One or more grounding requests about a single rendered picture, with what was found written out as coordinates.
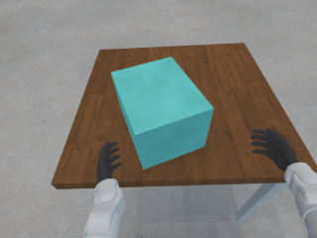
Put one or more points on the right robot forearm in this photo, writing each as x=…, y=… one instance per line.
x=302, y=183

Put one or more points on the left robot forearm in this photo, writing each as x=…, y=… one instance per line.
x=104, y=219

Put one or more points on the robot right hand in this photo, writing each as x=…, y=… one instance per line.
x=277, y=148

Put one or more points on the carton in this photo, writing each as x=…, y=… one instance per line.
x=166, y=114

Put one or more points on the table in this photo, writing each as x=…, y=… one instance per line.
x=230, y=79

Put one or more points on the robot left hand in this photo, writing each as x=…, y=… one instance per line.
x=104, y=169

